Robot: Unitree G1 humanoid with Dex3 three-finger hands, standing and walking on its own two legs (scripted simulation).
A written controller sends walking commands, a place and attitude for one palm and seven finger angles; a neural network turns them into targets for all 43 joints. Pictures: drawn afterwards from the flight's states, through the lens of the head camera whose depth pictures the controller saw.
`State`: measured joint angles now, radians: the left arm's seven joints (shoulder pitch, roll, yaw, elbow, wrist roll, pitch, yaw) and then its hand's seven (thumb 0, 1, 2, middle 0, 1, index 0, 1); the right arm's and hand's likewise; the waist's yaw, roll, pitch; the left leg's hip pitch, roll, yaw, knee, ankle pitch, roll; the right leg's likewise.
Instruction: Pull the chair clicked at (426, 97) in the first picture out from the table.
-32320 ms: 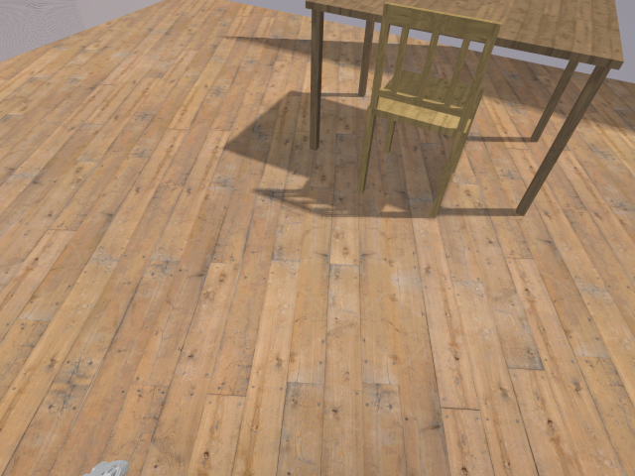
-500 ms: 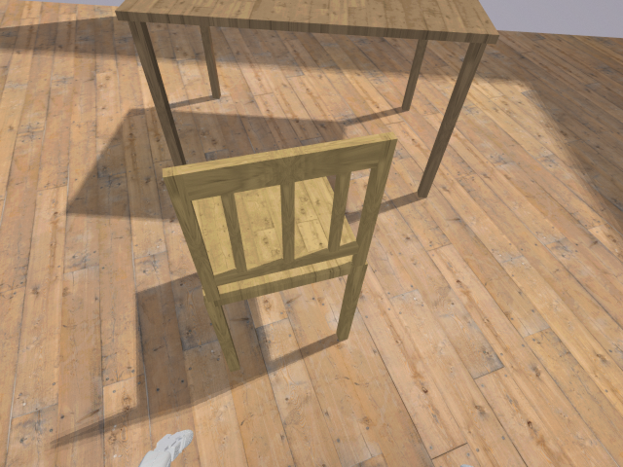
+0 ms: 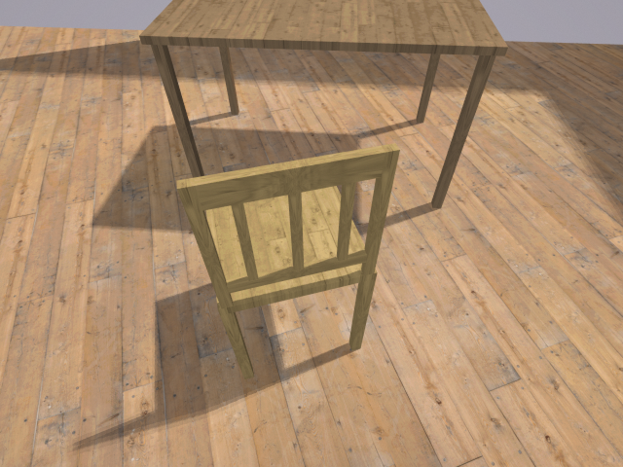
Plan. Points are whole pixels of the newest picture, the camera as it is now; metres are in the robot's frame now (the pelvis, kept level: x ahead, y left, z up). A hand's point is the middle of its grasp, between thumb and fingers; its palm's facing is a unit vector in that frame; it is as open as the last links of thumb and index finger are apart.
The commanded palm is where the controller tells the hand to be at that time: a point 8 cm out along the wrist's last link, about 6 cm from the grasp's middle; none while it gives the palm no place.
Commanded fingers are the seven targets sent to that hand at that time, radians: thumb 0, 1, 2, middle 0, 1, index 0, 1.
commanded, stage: let the arm hang, fingers relaxed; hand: left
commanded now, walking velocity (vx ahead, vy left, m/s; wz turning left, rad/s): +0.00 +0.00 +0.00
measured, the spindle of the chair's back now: (296, 233) +0.57 +0.07 -0.11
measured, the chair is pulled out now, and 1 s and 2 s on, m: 0.58 0.58 0.58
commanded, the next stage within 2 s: look to check the result in 0.34 s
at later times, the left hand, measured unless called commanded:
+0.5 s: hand out of the picture -0.01 +0.16 -0.18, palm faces +0.03 -0.99 -0.16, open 7.4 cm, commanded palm none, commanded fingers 0.00 0.90 0.90 -0.20 -0.30 -0.20 -0.30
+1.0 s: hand out of the picture +0.00 +0.17 -0.18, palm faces +0.03 -0.99 -0.16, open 7.3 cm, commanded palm none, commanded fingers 0.00 0.90 0.90 -0.20 -0.30 -0.20 -0.30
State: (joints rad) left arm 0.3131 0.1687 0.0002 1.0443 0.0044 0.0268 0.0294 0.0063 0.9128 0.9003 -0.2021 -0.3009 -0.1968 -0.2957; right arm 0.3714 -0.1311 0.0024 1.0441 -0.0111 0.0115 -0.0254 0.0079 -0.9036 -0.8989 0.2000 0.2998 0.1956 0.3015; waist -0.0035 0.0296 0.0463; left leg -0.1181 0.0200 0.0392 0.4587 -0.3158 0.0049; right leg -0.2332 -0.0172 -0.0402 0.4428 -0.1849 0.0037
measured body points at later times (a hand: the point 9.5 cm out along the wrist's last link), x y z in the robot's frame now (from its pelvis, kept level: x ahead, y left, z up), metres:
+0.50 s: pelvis +0.01 +0.01 +0.00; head +0.01 +0.01 +0.45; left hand -0.01 +0.22 -0.16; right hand -0.03 -0.19 -0.16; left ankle -0.04 +0.11 -0.74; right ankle +0.03 -0.12 -0.74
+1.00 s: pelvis +0.01 +0.01 +0.00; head +0.04 +0.01 +0.45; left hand +0.00 +0.22 -0.16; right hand -0.02 -0.19 -0.16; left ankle -0.04 +0.11 -0.74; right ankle +0.03 -0.12 -0.74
